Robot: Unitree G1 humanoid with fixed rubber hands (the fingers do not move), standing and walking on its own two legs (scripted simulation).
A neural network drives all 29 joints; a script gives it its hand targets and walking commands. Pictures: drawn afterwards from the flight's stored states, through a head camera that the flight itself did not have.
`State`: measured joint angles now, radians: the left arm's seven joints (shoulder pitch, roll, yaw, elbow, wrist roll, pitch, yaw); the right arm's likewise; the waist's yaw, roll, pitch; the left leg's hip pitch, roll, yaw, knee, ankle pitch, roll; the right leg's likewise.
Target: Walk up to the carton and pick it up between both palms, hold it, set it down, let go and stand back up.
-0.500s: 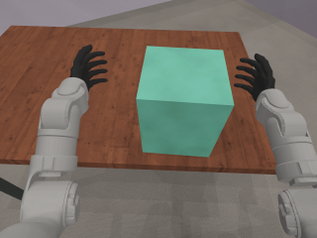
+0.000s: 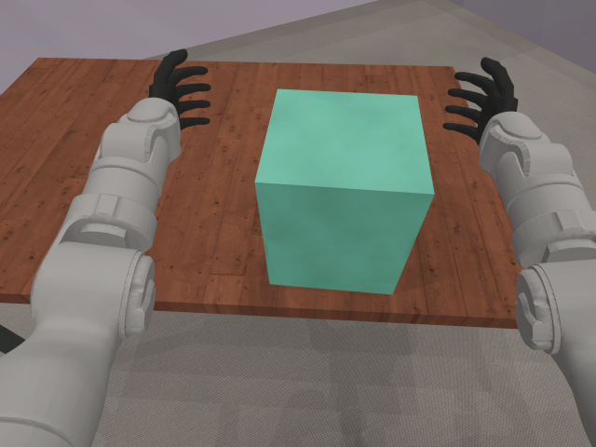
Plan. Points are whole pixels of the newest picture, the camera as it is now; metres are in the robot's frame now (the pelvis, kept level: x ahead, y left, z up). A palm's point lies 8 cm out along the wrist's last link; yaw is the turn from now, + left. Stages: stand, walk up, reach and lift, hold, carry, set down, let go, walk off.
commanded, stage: reach and lift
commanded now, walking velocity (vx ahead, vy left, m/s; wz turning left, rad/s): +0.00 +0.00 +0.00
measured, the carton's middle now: (337, 197) +0.47 -0.07 +0.04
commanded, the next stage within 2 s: none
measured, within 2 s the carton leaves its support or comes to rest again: neither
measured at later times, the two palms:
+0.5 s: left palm (195, 182) +0.47 +0.15 +0.08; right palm (439, 189) +0.44 -0.21 +0.07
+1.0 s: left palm (226, 180) +0.47 +0.10 +0.08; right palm (430, 182) +0.44 -0.20 +0.09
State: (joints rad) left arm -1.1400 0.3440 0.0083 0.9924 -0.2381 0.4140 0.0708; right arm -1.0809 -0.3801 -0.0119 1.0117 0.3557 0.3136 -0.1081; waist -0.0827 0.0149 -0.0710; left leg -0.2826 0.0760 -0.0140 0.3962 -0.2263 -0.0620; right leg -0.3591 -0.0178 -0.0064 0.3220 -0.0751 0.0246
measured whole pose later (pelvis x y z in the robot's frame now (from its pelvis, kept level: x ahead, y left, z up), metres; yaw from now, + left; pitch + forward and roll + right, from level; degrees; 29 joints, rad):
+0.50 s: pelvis +0.00 +0.00 -0.01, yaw +0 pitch +18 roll -1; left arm -1.04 0.24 -0.09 1.26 -0.28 -0.02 0.12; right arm -0.95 -0.23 -0.07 1.16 0.25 0.01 -0.13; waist -0.06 0.02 -0.18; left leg -0.56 0.08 -0.03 0.50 -0.25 -0.07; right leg -0.62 -0.01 -0.01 0.40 -0.08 0.02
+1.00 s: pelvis +0.00 +0.01 -0.01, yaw -1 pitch +18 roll -1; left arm -1.08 0.12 0.00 1.34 -0.17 -0.14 0.16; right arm -1.02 -0.19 -0.12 1.24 0.20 -0.07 -0.13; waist -0.08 0.02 -0.18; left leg -0.56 0.07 -0.01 0.53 -0.27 -0.05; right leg -0.63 -0.02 0.02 0.42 -0.09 0.04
